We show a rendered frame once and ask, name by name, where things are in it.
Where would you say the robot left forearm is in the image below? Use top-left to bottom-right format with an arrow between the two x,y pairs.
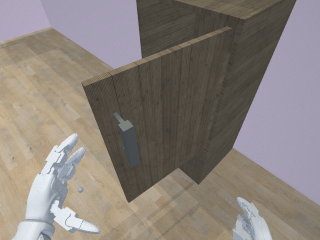
12,219 -> 55,240

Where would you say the cupboard door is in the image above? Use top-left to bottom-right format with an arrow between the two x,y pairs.
81,26 -> 232,203

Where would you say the right robot hand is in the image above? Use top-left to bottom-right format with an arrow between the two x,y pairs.
232,197 -> 273,240

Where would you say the left robot hand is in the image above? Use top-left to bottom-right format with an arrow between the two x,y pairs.
25,133 -> 100,234

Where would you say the handle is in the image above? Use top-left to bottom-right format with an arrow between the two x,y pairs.
113,112 -> 140,167

